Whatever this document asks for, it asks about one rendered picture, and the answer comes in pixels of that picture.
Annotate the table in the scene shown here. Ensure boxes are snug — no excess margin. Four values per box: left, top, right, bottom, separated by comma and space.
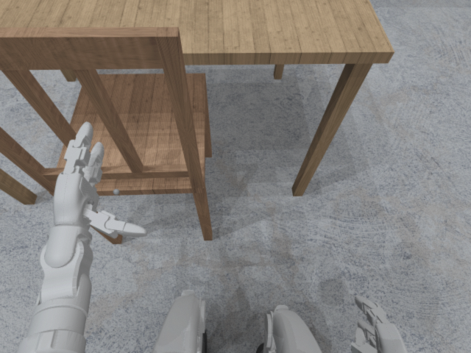
0, 0, 394, 204

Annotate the robot right hand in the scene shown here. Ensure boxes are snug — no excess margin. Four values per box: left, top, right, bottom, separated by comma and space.
351, 295, 408, 353

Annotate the chair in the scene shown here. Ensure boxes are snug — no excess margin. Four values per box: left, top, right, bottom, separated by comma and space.
0, 27, 213, 244

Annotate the robot right thigh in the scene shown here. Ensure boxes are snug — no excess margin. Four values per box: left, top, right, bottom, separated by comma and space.
264, 310, 322, 353

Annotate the robot left thigh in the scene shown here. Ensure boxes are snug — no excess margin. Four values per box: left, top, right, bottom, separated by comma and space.
152, 296, 206, 353

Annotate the robot thigh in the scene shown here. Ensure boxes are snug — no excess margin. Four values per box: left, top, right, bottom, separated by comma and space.
152, 296, 206, 353
264, 310, 322, 353

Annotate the robot left hand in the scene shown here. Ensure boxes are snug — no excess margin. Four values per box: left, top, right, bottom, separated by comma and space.
53, 122, 147, 238

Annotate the left robot forearm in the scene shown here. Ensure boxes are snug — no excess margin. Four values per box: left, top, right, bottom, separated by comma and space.
16, 224, 93, 353

